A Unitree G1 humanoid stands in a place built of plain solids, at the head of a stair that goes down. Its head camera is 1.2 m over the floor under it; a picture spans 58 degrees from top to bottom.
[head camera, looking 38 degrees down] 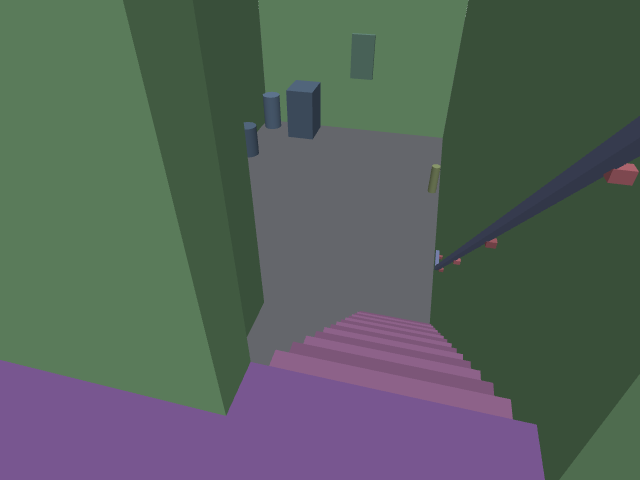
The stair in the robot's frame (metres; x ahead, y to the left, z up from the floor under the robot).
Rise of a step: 0.20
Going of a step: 0.21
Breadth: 0.89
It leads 14 degrees to the right of straight ahead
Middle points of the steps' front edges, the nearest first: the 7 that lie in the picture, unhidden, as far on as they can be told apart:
0.77 -0.20 0.00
0.98 -0.25 -0.20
1.18 -0.30 -0.41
1.39 -0.36 -0.61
1.59 -0.41 -0.81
1.79 -0.46 -1.02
2.00 -0.51 -1.22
